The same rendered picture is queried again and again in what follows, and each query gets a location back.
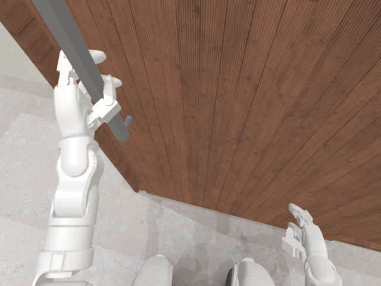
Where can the left robot hand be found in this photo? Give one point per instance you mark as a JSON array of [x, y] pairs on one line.
[[72, 101]]

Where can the right robot shin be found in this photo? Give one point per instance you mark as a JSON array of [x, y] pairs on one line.
[[247, 259]]

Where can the robot left forearm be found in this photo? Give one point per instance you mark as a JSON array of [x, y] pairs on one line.
[[68, 243]]

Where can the robot right forearm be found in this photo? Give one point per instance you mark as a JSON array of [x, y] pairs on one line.
[[320, 271]]

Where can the handle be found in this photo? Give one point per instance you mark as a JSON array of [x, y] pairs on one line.
[[59, 20]]

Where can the left robot thigh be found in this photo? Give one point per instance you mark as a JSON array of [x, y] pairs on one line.
[[156, 271]]

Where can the right robot hand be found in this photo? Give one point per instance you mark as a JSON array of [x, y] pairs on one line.
[[309, 240]]

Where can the wardrobe door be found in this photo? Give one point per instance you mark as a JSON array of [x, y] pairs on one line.
[[246, 106], [374, 237]]

